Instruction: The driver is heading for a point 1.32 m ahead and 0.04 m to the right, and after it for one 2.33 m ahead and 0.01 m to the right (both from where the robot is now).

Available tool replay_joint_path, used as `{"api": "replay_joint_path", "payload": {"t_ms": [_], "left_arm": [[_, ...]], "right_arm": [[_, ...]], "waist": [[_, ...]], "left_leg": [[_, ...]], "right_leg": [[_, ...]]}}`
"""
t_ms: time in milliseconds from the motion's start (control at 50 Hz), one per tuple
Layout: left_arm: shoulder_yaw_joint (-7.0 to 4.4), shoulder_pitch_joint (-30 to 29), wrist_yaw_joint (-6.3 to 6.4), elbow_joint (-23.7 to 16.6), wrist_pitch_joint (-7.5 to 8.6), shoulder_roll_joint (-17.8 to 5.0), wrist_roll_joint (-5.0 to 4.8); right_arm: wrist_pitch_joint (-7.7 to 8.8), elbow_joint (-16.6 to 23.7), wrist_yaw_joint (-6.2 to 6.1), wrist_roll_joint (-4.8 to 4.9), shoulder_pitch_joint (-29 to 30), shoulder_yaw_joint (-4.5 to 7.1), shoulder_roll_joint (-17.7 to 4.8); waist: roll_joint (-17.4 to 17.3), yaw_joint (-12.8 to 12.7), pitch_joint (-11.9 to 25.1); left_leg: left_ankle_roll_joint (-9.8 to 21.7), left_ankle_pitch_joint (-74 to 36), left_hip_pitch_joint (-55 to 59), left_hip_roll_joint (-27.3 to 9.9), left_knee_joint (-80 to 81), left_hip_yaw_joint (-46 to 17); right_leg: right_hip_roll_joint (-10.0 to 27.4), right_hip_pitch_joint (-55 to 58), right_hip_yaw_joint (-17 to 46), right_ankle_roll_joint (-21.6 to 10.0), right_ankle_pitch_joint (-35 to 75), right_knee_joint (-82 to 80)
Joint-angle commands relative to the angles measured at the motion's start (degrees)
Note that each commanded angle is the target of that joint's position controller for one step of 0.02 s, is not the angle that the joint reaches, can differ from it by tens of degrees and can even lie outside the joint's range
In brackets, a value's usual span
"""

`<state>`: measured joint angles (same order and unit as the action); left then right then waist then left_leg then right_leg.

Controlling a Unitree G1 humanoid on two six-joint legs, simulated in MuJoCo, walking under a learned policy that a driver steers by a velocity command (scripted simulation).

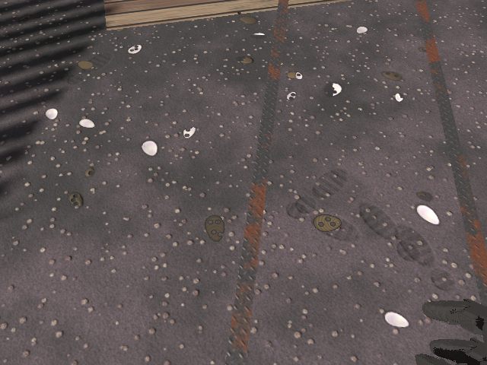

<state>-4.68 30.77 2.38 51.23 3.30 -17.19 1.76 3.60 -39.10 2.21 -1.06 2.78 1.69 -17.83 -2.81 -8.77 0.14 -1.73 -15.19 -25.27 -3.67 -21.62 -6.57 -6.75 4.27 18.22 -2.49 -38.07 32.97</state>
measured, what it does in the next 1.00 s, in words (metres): goes down: left foot 0.10 m lower, then right foot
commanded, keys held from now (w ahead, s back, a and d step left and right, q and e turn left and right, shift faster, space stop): w+e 0.34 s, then w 0.26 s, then w+q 0.40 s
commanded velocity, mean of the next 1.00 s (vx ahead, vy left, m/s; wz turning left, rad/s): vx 0.50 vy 0.00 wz -0.20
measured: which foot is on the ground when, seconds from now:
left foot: up 0.00-0.00, down 0.02-0.50, up 0.52-1.00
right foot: down 0.00-0.02, up 0.04-0.50, down 0.52-1.00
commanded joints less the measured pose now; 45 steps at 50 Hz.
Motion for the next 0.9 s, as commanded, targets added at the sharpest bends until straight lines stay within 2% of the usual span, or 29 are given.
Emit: {"api": "replay_joint_path", "payload": {"t_ms": [20,40,60,80,100,120,140,160,180,220,280,320,360,400,460,480,500,520,540,560,580,600,620,640,680,720,780,840,900], "left_arm": [[-1.88,0.0,-0.16,-0.8,-0.30,-7.8,-1.15],[-0.93,3.8,-0.50,0.6,-0.35,-2.3,-2.05],[-0.05,9.4,0.73,-0.6,-0.16,0.6,-3.28],[0.25,9.9,1.21,-2.5,-0.46,-2.6,-2.96],[0.29,3.3,0.68,-1.8,-1.43,-4.1,-1.16],[-0.09,-5.6,-0.85,-2.9,-1.99,-5.9,0.41],[-0.21,-9.3,-2.20,-4.0,-2.39,-5.5,1.06],[0.05,-11.1,-3.33,-4.1,-3.28,-4.3,1.08],[0.35,-13.1,-3.83,-4.6,-3.88,-2.3,1.34],[0.72,-16.6,-5.06,-6.1,-3.57,-1.8,0.30],[2.00,-21.3,-6.20,-6.7,-2.87,0.8,0.49],[3.18,-27.1,-6.73,-8.4,-2.56,2.5,0.15],[3.84,-32.4,-7.05,-10.0,-2.37,2.6,0.18],[4.16,-34.8,-6.75,-10.7,-2.18,2.3,0.33],[3.95,-30.5,-5.52,-8.2,-1.78,0.9,0.77],[3.42,-25.2,-5.14,-6.2,-1.48,-0.4,0.79],[2.52,-17.3,-4.47,-3.7,-1.07,-2.2,1.23],[0.94,-8.7,-3.51,-1.7,-0.88,-6.9,2.41],[0.16,-8.3,-2.90,-2.0,-1.48,-10.7,1.67],[-0.02,-7.9,-2.57,-1.8,-2.10,-9.1,-0.85],[0.49,-13.6,-2.42,-1.5,-1.91,-7.3,-1.45],[1.04,-17.0,-2.63,-1.5,-1.41,-4.5,-1.34],[1.35,-18.8,-2.53,-1.5,-0.68,-3.2,-1.13],[1.76,-19.7,-2.45,-1.2,-0.06,-1.8,-1.04],[1.68,-17.5,-2.58,0.0,1.35,-2.2,-1.01],[1.39,-15.3,-2.55,1.4,2.05,-3.2,-1.02],[1.66,-12.8,-2.32,2.7,2.38,-2.4,-0.85],[2.07,-11.6,-2.08,3.4,2.86,-1.8,-0.95],[2.21,-7.8,-1.40,5.2,2.85,-2.3,-0.81]], "right_arm": [[1.46,-6.1,-2.58,-1.19,-21.7,3.49,-8.1],[2.15,-7.0,-2.21,-3.31,-28.2,3.33,-9.3],[1.80,-6.1,-1.22,-2.70,-32.9,3.03,-9.5],[0.55,-6.1,-0.75,-0.71,-31.4,5.00,-13.5],[0.07,-4.4,-1.35,-1.00,-24.1,4.33,-9.6],[-0.04,-3.0,-1.84,-1.29,-19.3,2.61,-4.7],[0.58,-3.5,-2.31,-1.61,-18.7,2.28,-4.6],[1.31,-4.6,-2.33,-1.26,-19.4,2.02,-4.4],[2.19,-6.5,-2.30,-0.59,-20.2,2.14,-3.9],[3.50,-8.2,-1.97,0.36,-20.5,1.62,-1.7],[3.22,-9.8,-2.50,0.63,-22.5,0.82,0.8],[2.69,-10.7,-2.88,0.63,-24.6,0.90,0.0],[2.13,-12.3,-3.29,0.44,-28.6,0.97,-1.0],[1.46,-14.1,-3.54,0.15,-31.7,0.82,-1.6],[0.23,-16.0,-3.98,-0.36,-33.6,0.76,-3.3],[-0.22,-16.5,-3.82,-0.50,-34.1,0.76,-4.0],[-0.42,-16.2,-3.48,-0.17,-32.7,0.66,-4.5],[-0.05,-13.9,-2.96,0.30,-30.6,0.08,-2.8],[-0.14,-11.8,-1.75,0.81,-35.5,-0.90,2.7],[-0.45,-11.4,-2.30,-0.31,-27.7,1.27,-4.7],[0.19,-9.7,-2.12,0.29,-24.2,1.34,-4.0],[0.42,-10.4,-2.01,0.27,-24.4,1.22,-2.7],[-0.41,-11.6,-1.93,-0.26,-25.8,1.00,-1.1],[-1.46,-13.1,-1.60,-0.87,-28.5,0.63,0.5],[-2.47,-13.5,-0.82,-1.02,-28.4,0.95,1.5],[-2.64,-12.1,-0.45,-0.55,-24.0,1.48,1.1],[-2.41,-10.2,-0.31,-0.29,-17.5,1.78,1.2],[-2.02,-8.7,0.11,-0.22,-12.2,1.14,2.6],[-1.93,-6.5,0.41,-0.58,-6.5,0.57,2.9]], "waist": [[-3.7,12.0,4.2],[-10.0,11.6,9.2],[-16.8,9.3,17.8],[-19.2,8.7,23.7],[-10.4,8.5,14.1],[-3.2,9.9,3.9],[-4.2,9.6,0.7],[-2.9,8.5,-2.2],[-4.3,7.7,-3.5],[-5.5,6.1,-4.4],[-4.9,6.9,-3.1],[-2.6,8.4,-3.5],[-1.0,10.3,-4.5],[-0.7,10.8,-5.0],[-1.7,8.9,-1.2],[-1.9,6.8,1.5],[-1.7,2.8,4.9],[3.8,-0.8,10.3],[14.6,3.8,16.2],[3.0,1.3,11.7],[4.5,4.1,3.1],[2.8,6.8,-1.6],[2.6,9.1,-3.3],[3.2,10.6,-3.4],[3.0,11.2,-3.0],[4.3,10.7,-4.6],[5.6,9.2,-6.3],[6.3,8.0,-6.5],[5.7,6.1,-7.4]], "left_leg": [[-0.3,-4.2,29.9,-1.2,2.4,3.9],[0.3,-14.2,47.2,-8.0,-13.3,-0.9],[-0.2,-34.0,56.3,-19.9,-24.0,-11.0],[5.9,-4.6,52.9,-25.6,-10.5,-27.9],[8.7,27.8,39.3,-23.4,1.1,-29.9],[7.9,32.6,26.7,-18.7,4.9,-21.3],[10.0,20.2,18.4,-19.0,3.7,-17.6],[9.8,14.4,12.6,-16.4,4.4,-12.2],[9.0,10.1,10.5,-15.1,4.7,-8.9],[6.8,4.9,9.7,-10.1,8.1,-0.3],[7.7,-5.1,15.1,-9.0,8.5,6.6],[6.8,-7.3,17.9,-8.9,9.4,9.6],[6.1,-8.0,21.5,-9.5,10.1,10.5],[5.8,-13.4,25.9,-9.8,8.5,11.8],[6.4,-32.5,31.0,-10.2,-2.0,13.6],[6.9,-32.7,30.3,-10.6,-8.7,13.7],[7.0,-26.9,24.3,-10.4,-18.3,14.9],[6.5,-5.5,11.3,-8.2,-34.6,16.5],[4.5,49.9,-10.8,2.9,-55.7,15.2],[5.0,44.4,-16.2,2.4,-57.8,6.9],[5.5,38.9,-16.8,-0.1,-53.4,5.6],[5.3,36.6,-13.1,-1.6,-48.0,5.6],[4.8,35.5,-9.2,-2.4,-45.0,5.6],[3.9,34.6,-5.0,-2.4,-43.4,5.7],[3.5,32.3,-3.3,-1.4,-42.0,5.8],[3.4,27.5,-6.9,-1.7,-39.1,4.9],[3.2,20.4,-11.6,-1.2,-32.4,4.4],[3.5,13.9,-10.1,-0.5,-23.8,7.0],[4.9,13.7,-10.1,0.5,-17.4,10.1]], "right_leg": [[3.0,-15.8,0.4,-3.4,28.5,30.6],[-0.9,-34.2,-2.9,-2.8,-6.9,52.2],[0.8,-45.4,-5.4,-2.6,-11.7,67.7],[2.8,-50.7,-11.5,-2.0,-1.7,73.5],[5.6,-53.7,-14.9,-1.0,8.6,71.2],[7.5,-51.9,-15.6,-0.7,14.2,65.9],[8.8,-48.1,-14.2,-1.0,17.9,62.5],[10.4,-44.7,-13.0,-1.2,18.4,56.2],[10.3,-44.3,-12.3,-1.6,20.3,54.4],[9.5,-42.6,-13.8,-1.3,28.9,39.0],[8.1,-40.5,-17.4,-1.3,36.3,24.5],[7.7,-38.9,-21.0,-2.2,38.9,15.1],[7.2,-38.1,-23.1,-3.2,38.4,9.3],[5.7,-36.9,-24.1,-4.3,35.6,4.8],[1.3,-28.3,-26.3,-7.1,27.2,1.5],[0.3,-21.5,-25.7,-8.4,25.7,-0.8],[1.3,-9.3,-23.1,-10.4,27.9,-5.2],[12.7,5.7,-9.8,-14.2,25.6,-6.6],[31.5,20.7,18.8,-23.3,31.7,-9.5],[28.5,15.1,16.8,-21.7,29.4,-13.5],[25.9,6.2,8.2,-19.1,31.1,-16.5],[22.8,-2.1,3.4,-16.4,35.6,-18.9],[20.5,-6.8,-1.4,-14.2,39.2,-20.4],[18.9,-10.7,-5.4,-13.0,40.8,-22.2],[18.2,-12.7,-9.1,-12.4,44.3,-24.1],[17.4,-12.7,-12.7,-11.0,42.5,-26.3],[16.2,-10.8,-17.2,-8.6,44.3,-27.0],[15.8,-9.6,-21.3,-7.3,47.1,-26.7],[17.8,-4.6,-23.3,-6.8,51.8,-25.5]]}}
